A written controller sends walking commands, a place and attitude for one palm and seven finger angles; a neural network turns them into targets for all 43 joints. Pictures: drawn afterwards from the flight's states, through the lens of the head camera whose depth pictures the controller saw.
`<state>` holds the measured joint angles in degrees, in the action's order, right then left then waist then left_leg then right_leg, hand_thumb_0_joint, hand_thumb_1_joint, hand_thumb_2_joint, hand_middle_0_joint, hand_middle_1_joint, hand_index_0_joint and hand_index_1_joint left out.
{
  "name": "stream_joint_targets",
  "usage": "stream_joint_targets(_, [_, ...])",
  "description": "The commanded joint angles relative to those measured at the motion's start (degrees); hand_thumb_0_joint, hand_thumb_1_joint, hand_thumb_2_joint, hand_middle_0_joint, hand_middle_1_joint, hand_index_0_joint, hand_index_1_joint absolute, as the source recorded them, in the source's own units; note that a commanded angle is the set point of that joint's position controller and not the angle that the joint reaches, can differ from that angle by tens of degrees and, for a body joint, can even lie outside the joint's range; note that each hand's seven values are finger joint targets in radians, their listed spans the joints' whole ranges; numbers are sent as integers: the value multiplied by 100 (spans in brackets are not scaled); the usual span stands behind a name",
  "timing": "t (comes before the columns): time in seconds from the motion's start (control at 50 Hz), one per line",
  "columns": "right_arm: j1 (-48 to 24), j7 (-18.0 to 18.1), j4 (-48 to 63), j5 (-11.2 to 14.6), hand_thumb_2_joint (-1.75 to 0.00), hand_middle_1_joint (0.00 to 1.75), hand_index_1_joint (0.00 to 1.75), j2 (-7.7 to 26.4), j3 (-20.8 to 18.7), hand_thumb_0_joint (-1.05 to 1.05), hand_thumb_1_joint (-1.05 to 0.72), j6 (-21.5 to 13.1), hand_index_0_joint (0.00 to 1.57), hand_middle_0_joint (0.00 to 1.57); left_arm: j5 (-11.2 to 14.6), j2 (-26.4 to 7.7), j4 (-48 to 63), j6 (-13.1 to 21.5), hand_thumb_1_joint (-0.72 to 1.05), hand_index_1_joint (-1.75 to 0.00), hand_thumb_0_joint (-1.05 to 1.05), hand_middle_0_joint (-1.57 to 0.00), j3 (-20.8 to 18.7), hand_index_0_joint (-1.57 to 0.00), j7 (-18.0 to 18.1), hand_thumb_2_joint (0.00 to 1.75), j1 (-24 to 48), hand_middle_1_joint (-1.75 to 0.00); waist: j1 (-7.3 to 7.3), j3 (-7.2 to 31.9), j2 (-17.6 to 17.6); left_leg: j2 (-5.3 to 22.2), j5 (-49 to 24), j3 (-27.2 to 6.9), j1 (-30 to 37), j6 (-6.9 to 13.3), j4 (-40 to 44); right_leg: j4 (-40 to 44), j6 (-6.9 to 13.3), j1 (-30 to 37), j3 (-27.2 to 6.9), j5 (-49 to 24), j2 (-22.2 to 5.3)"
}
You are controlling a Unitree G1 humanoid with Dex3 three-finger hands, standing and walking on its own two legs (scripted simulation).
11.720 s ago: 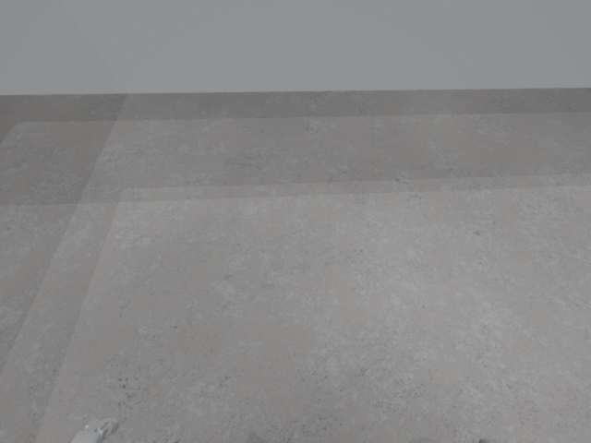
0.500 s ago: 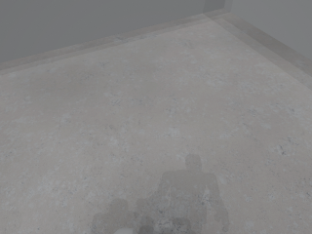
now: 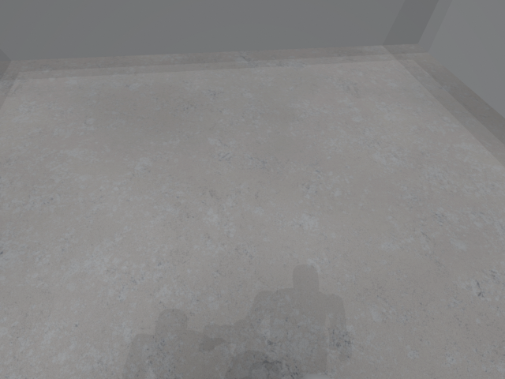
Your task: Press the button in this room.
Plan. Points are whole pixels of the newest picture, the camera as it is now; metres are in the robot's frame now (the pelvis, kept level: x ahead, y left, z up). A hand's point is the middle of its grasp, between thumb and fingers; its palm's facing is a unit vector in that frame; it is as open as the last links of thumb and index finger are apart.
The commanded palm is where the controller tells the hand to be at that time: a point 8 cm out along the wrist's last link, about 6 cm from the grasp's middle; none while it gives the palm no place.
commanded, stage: turn or walk to find it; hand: left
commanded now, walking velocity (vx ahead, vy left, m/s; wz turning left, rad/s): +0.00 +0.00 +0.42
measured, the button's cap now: out of the picture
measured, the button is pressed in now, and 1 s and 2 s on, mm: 0 0 0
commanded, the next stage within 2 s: none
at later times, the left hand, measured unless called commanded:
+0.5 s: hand out of the picture +0.00 +0.14 -0.15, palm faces +0.23 -0.94 -0.27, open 7.3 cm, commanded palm none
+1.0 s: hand out of the picture -0.11 +0.21 -0.17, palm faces +0.44 -0.87 -0.24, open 7.4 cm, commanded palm none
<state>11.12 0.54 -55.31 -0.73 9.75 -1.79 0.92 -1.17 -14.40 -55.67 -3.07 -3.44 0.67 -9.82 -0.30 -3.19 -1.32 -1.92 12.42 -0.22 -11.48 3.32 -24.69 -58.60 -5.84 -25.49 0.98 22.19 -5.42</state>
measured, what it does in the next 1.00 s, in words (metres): steps on the spot, turning left: right foot, then left foot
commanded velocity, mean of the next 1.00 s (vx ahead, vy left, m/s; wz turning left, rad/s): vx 0.00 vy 0.00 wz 0.42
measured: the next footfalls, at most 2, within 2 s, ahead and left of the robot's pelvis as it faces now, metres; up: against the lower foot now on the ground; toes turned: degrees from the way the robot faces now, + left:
right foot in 0.22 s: +0.03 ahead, -0.15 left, +0.00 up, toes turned +2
left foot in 0.72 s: -0.08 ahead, +0.09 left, +0.00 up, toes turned +23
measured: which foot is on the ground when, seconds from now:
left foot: down 0.00-0.22, up 0.24-0.70, down 0.72-1.00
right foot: up 0.00-0.20, down 0.22-0.72, up 0.74-1.00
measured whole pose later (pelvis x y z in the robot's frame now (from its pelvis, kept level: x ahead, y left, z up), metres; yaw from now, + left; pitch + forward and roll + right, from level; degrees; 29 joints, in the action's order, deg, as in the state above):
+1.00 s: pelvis -0.08 -0.01 +0.00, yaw +24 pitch -1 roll -1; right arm 9.5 0.5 -54.8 -0.7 10.1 -1.6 0.9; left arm -1.1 -14.8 -56.1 -3.2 -3.3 0.5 -10.9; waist -1.1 -3.6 -1.7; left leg -1.1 13.7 -0.4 -11.2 2.3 -25.6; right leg -59.3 -5.5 -25.8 1.7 22.6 -5.4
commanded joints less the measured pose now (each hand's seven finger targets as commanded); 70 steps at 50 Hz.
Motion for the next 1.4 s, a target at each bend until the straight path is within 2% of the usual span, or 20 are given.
stream_joint_targets(0.0, [487, 57, 213, -65, -90, 30, 30, 1218, -382, 0, -90, -43, 20, 20, 48, -267, 590, 122, 90, -30, 0, -20, -51, -20, 58, 90, 387, -30, 287, 407, 901, 1581, -2522, -1689, 765, 702, 517, 507, 46, -398, -43, 334, 82])
stream_joint_targets(0.16, [188, 4, 303, -30, -90, 30, 30, 1183, -425, 0, -90, 28, 20, 20, 96, -327, 483, 252, 90, -30, 0, -20, -61, -20, 98, 90, -324, -30, -122, 710, 741, 1035, -1619, -1800, -549, 275, -106, 3452, 244, 1851, 133, -1038, 306])
stream_joint_targets(0.18, [272, -22, 335, 10, -90, 30, 30, 940, -398, 0, -90, 20, 20, 20, 56, -582, 454, 314, 90, -30, 0, -20, -115, -20, 126, 90, -486, -30, -160, 850, 108, 670, -690, -1471, -1237, -41, -565, 3986, 392, 2666, -397, -1242, -309])
stream_joint_targets(0.2, [297, -48, 459, 34, -90, 30, 30, 582, -329, 0, -90, 11, 20, 20, -25, -1065, 456, 354, 90, -30, 0, -20, -213, -20, 173, 90, -587, -30, -220, 812, -1362, -134, 1245, -492, -2244, -443, -1737, 4189, 957, 3092, -1790, -1582, -1721])
stream_joint_targets(0.22, [128, -27, 513, -18, -90, 30, 30, 818, -410, 0, -90, 71, 20, 20, 2, -1154, 548, 323, 90, -30, 0, -20, -201, -20, 170, 90, -557, -30, -283, 628, -1179, -112, 2142, -441, -2116, -478, -2920, 4299, 1489, 2146, -2041, -1849, -2330])
stream_joint_targets(0.26, [335, -76, 298, -67, -90, 30, 30, 867, -472, 0, -90, 250, 20, 20, 42, -783, 713, 294, 90, -30, 0, -20, -185, -20, 203, 90, 175, -30, 71, 96, -881, 129, 1557, -631, -1982, -475, -4074, 4633, 1413, 1099, -1471, -426, -1792])
stream_joint_targets(0.32, [677, -144, 71, -83, -90, 30, 30, 746, -436, 0, -90, 278, 20, 20, 44, -469, 764, 357, 90, -30, 0, -20, -58, -20, 142, 90, 370, -30, 268, -98, -706, 225, 783, -332, -2006, -621, -4570, 4384, 1062, 1101, -346, -1066, -1124])
stream_joint_targets(0.58, [-274, -124, 317, 31, -90, 30, 30, 627, -257, 0, -90, 136, 20, 20, -82, -908, 321, 326, 90, -30, 0, -20, -223, -20, 113, 90, -704, -30, -308, 462, -1145, 346, 1551, 345, -1222, -694, -1901, 3625, 1429, 2183, -43, -2943, -1538])
stream_joint_targets(0.66, [322, -109, 175, 39, -90, 30, 30, 812, -269, 0, -90, 23, 20, 20, 8, -877, 288, 256, 90, -30, 0, -20, -220, -20, 90, 90, -449, -30, 116, 804, -611, 342, -108, 399, 343, -551, 147, 2607, 844, 1486, 527, -2575, -1285])
stream_joint_targets(0.7, [608, -56, 191, -27, -90, 30, 30, 1776, -478, 0, -90, -32, 20, 20, 52, -267, 599, 162, 90, -30, 0, -20, -49, -20, 48, 90, -328, -30, 337, 665, 1942, 2409, -2536, -2103, 1275, 337, 747, 601, 126, -799, 860, 1307, -164])
stream_joint_targets(0.72, [681, -40, 137, -36, -90, 30, 30, 1838, -478, 0, -90, 28, 20, 20, 19, -392, 623, 97, 90, -30, 0, -20, -43, -20, 67, 90, -71, -30, 419, 637, 1382, 2626, -2538, -1843, 814, 711, 642, 23, 217, -571, 367, 1360, -214])
stream_joint_targets(0.84, [-101, 70, 308, -18, -90, 30, 30, 1297, -297, 0, -90, -62, 20, 20, 26, -432, 280, 103, 90, -30, 0, -20, -85, -20, -13, 90, -204, -30, 58, 251, 997, 1504, -2631, -935, 560, 464, 550, -481, 101, -594, 106, 43, -76])
stream_joint_targets(1.06, [272, 42, 290, -76, -90, 30, 30, 1281, -393, 0, -90, -3, 20, 20, 68, -273, 612, 135, 90, -30, 0, -20, -22, -20, 54, 90, 301, -30, 245, 341, 1021, 1511, -2455, -1763, 376, 667, 402, 1109, 113, 76, 43, 394, 190])
stream_joint_targets(1.14, [98, 23, 353, -60, -90, 30, 30, 1276, -423, 0, -90, 24, 20, 20, 105, -277, 512, 216, 90, -30, 0, -20, -37, -20, 71, 90, -197, -30, -17, 627, 1003, 1228, -2240, -1866, -142, 468, 15, 2690, 204, 1229, 160, -475, 378])
stream_joint_targets(1.16, [36, 8, 374, -24, -90, 30, 30, 1203, -422, 0, -90, 24, 20, 20, 93, -376, 463, 271, 90, -30, 0, -20, -64, -20, 82, 90, -442, -30, -155, 719, 757, 1019, -1743, -1738, -509, 247, -272, 3494, 223, 1869, 132, -1114, 273])
stream_joint_targets(1.18, [140, -26, 395, 23, -90, 30, 30, 935, -393, 0, -90, 15, 20, 20, 35, -683, 442, 343, 90, -30, 0, -20, -118, -20, 113, 90, -617, -30, -193, 908, -43, 600, -587, -1321, -1267, -96, -834, 4009, 403, 2735, -512, -1349, -485])
stream_joint_targets(1.2, [126, -44, 553, 28, -90, 30, 30, 595, -322, 0, -90, 6, 20, 20, -34, -1166, 454, 374, 90, -30, 0, -20, -225, -20, 152, 90, -663, -30, -253, 730, -1559, -209, 1656, -367, -2278, -490, -2080, 4137, 1028, 3002, -1926, -1970, -1885])
stream_joint_targets(1.22, [-4, -22, 574, -15, -90, 30, 30, 878, -403, 0, -90, 75, 20, 20, 8, -1178, 529, 339, 90, -30, 0, -20, -201, -20, 159, 90, -650, -30, -305, 633, -1156, -51, 2204, -488, -2076, -476, -3162, 4203, 1514, 2112, -1967, -2195, -2320])
stream_joint_targets(1.3, [425, -128, 145, -71, -90, 30, 30, 799, -439, 0, -90, 237, 20, 20, 35, -543, 753, 356, 90, -30, 0, -20, -82, -20, 148, 90, 318, -30, 212, 70, -614, 265, 1029, -400, -2020, -583, -4534, 4197, 1192, 1357, -529, -1548, -1276])
stream_joint_targets(1.38, [388, -152, 108, -56, -90, 30, 30, 751, -410, 0, -90, 264, 20, 20, 16, -515, 623, 397, 90, -30, 0, -20, -69, -20, 136, 90, -87, -30, 75, 77, -877, 332, 724, -226, -2014, -736, -4442, 4167, 1109, 1562, -105, -1870, -1167])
